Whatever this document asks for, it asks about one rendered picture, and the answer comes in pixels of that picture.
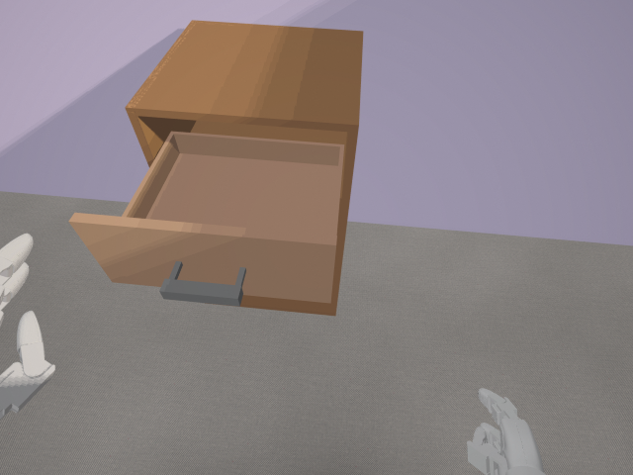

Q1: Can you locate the left robot hand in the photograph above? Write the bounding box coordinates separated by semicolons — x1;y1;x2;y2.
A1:
0;234;55;420

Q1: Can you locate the right robot hand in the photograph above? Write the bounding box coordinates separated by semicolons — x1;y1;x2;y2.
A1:
467;388;544;475

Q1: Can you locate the drawer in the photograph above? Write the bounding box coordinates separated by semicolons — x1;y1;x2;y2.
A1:
68;132;344;304

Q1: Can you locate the handle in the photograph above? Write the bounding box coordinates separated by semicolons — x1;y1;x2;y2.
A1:
159;261;246;307

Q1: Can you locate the cabinet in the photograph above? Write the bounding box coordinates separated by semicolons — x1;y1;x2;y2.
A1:
125;20;363;316

